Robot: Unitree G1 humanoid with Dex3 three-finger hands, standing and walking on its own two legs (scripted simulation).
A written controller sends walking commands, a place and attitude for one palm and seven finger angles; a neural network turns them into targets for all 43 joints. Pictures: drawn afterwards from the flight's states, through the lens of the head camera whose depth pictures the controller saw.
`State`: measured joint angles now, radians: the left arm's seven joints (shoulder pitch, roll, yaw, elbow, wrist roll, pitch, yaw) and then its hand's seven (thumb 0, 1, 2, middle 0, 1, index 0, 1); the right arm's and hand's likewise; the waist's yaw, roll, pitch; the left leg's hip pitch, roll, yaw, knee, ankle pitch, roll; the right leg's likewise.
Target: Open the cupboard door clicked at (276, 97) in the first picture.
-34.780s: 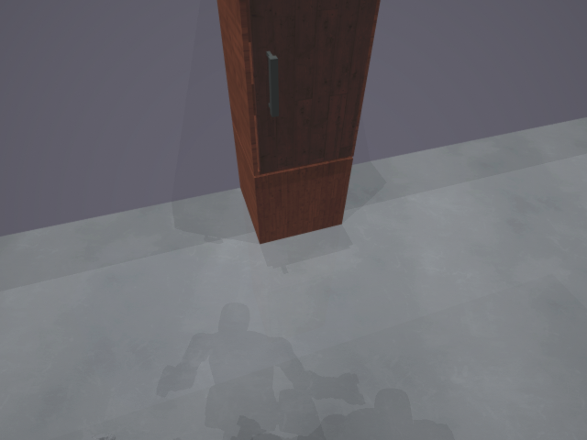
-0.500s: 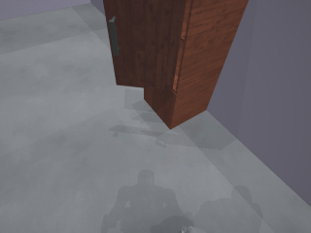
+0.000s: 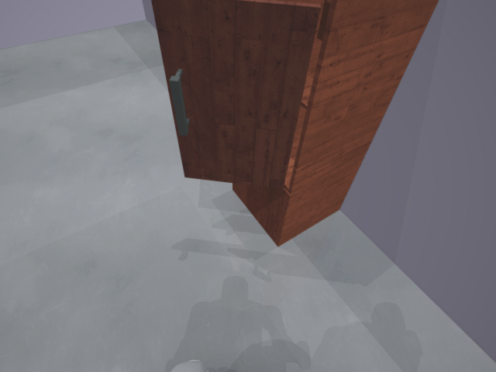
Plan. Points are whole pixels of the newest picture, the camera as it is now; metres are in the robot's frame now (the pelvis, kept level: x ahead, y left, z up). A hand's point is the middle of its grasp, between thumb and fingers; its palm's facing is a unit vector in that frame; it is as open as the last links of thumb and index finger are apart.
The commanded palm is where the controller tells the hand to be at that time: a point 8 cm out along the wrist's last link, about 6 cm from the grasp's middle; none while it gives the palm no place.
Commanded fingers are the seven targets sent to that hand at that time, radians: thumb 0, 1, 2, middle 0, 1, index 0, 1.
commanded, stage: take the last steps up to it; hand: left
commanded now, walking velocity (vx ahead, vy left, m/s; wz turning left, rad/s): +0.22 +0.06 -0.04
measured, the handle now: (181, 103) +0.73 +0.25 -0.01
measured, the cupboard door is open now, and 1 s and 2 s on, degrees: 50 50 50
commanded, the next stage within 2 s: come to a stop and stand still in 0.18 s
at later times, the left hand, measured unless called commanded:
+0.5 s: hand (158, 310) +0.25 +0.21 -0.17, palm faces -0.04 -0.98 -0.20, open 7.3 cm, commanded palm none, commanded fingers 0.00 0.90 0.90 -0.20 -0.30 -0.20 -0.30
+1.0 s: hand (131, 355) +0.17 +0.24 -0.18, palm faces -0.01 -0.97 -0.25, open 7.4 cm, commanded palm none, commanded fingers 0.00 0.90 0.90 -0.20 -0.30 -0.20 -0.30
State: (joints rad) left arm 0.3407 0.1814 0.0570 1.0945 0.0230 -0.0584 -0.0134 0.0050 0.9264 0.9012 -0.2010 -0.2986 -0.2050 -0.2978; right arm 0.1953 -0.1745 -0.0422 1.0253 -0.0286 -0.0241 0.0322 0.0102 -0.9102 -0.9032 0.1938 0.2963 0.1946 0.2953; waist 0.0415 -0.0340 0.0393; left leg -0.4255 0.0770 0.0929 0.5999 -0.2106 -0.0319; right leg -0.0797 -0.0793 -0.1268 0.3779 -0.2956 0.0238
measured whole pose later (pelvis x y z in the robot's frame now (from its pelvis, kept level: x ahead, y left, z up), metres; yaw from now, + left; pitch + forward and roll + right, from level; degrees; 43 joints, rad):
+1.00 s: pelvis +0.13 +0.04 -0.01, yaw -1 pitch +0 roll +1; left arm 0.26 0.21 0.02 1.00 0.02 0.02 0.03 0.01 0.91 0.90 -0.20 -0.30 -0.20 -0.30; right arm 0.23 -0.17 -0.02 0.98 -0.03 0.00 -0.03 0.01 -0.91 -0.90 0.20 0.30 0.20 0.30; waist -0.01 -0.01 0.05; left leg -0.21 0.01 0.12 0.53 -0.31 0.03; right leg -0.24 -0.03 -0.03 0.56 -0.32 0.00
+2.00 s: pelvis +0.07 +0.06 +0.00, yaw +0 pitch -2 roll -1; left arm 0.30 0.20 0.00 1.07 0.02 0.00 0.02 0.01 0.91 0.90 -0.20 -0.30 -0.20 -0.30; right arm 0.27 -0.19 -0.01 1.09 -0.02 -0.01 0.00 0.01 -0.91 -0.90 0.20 0.30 0.20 0.30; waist 0.00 -0.02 0.02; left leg -0.23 -0.01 0.11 0.45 -0.19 0.06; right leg -0.23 -0.03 -0.03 0.43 -0.17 0.02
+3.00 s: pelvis +0.18 +0.08 -0.01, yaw -4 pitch -1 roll -1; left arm 0.43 0.12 0.04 1.12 0.03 0.00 0.02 0.01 0.91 0.90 -0.20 -0.30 -0.20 -0.30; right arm 0.35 -0.14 -0.01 1.08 -0.03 -0.07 -0.04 0.01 -0.91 -0.90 0.19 0.30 0.20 0.30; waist 0.00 -0.04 0.01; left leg -0.13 0.00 0.17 0.54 -0.40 0.08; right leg -0.34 -0.03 -0.03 0.95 -0.43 -0.02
